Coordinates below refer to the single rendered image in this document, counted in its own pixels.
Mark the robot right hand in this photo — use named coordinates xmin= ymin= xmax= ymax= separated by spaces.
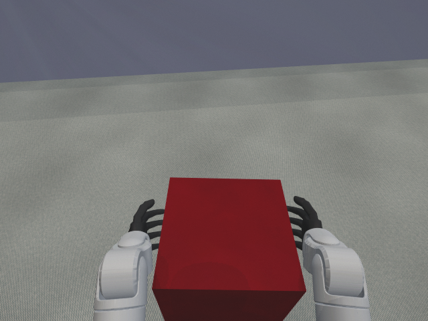
xmin=287 ymin=196 xmax=322 ymax=250

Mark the robot right forearm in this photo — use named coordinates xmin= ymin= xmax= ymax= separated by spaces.
xmin=302 ymin=228 xmax=371 ymax=321

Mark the robot left forearm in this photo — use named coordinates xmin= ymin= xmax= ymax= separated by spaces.
xmin=93 ymin=231 xmax=153 ymax=321

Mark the carton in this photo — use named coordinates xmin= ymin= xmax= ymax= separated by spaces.
xmin=152 ymin=177 xmax=306 ymax=321

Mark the robot left hand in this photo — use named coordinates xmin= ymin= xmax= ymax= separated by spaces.
xmin=128 ymin=199 xmax=165 ymax=250

